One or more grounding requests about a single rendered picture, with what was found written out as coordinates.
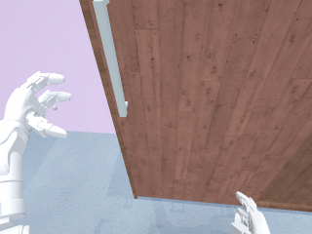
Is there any wardrobe door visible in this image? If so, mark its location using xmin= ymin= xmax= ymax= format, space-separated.
xmin=88 ymin=0 xmax=312 ymax=206
xmin=257 ymin=132 xmax=312 ymax=206

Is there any left robot hand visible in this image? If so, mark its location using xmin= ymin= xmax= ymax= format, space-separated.
xmin=3 ymin=71 xmax=73 ymax=138

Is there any handle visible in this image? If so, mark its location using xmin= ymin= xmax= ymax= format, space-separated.
xmin=93 ymin=0 xmax=128 ymax=117

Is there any robot left upper arm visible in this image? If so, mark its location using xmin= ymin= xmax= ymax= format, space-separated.
xmin=0 ymin=224 xmax=32 ymax=234

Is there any left robot forearm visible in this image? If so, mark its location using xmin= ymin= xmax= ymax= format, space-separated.
xmin=0 ymin=119 xmax=30 ymax=229

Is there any right robot hand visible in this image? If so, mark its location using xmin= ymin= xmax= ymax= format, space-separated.
xmin=231 ymin=191 xmax=270 ymax=234

